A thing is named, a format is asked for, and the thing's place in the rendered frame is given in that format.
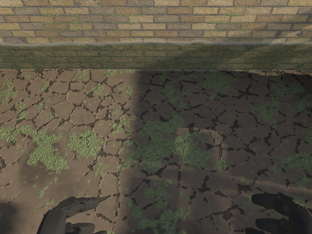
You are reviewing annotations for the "robot right hand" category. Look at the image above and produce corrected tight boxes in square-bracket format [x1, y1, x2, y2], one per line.
[245, 192, 312, 234]

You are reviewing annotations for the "robot left hand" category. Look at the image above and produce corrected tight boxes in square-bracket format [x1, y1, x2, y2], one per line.
[36, 196, 107, 234]

